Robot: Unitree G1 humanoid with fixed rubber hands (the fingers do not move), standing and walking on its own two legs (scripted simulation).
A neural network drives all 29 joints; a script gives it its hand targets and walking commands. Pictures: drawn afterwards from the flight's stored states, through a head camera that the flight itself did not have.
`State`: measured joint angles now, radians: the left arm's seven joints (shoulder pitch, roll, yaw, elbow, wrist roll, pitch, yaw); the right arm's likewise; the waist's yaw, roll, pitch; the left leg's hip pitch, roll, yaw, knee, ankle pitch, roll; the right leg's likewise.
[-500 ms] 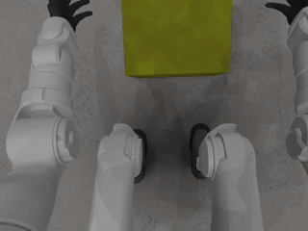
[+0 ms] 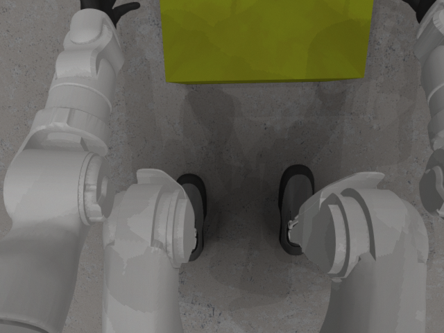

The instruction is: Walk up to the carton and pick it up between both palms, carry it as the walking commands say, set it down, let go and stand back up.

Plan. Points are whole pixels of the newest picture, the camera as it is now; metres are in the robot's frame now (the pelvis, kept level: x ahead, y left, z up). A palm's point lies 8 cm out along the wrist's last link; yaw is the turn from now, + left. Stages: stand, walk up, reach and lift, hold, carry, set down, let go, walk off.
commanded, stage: reach and lift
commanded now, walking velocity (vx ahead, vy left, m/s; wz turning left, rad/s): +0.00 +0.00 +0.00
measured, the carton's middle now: out of the picture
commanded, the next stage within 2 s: none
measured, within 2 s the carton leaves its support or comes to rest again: leaves its support in 1.78 s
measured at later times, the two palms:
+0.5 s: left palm (106, 7) +0.53 +0.18 -0.19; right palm out of the picture +0.53 -0.24 -0.19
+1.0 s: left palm (126, 3) +0.54 +0.15 -0.19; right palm out of the picture +0.53 -0.22 -0.19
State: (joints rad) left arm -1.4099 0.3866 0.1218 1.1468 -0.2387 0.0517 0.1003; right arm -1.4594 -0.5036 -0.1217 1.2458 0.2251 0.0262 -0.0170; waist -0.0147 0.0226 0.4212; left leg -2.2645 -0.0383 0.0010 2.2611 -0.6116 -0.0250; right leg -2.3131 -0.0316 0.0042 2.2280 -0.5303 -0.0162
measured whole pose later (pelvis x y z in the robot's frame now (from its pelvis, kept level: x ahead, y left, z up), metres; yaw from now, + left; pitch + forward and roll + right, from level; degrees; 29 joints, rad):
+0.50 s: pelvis -0.01 +0.00 -0.01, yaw +0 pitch +34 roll +1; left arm -1.48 0.39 0.08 1.18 -0.28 0.05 0.11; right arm -1.50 -0.51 -0.06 1.26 0.28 0.02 -0.03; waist -0.01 0.03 0.47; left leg -2.27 -0.02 0.01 2.27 -0.59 -0.02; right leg -2.32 -0.05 -0.01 2.24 -0.52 -0.04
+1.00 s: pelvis -0.01 +0.00 +0.00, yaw +1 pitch +34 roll +1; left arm -1.55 0.33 0.04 1.22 -0.27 0.01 0.14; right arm -1.57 -0.47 0.02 1.31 0.31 -0.01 -0.07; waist -0.01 0.02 0.49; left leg -2.25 -0.02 0.01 2.24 -0.58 -0.02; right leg -2.30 -0.04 0.01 2.22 -0.51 -0.03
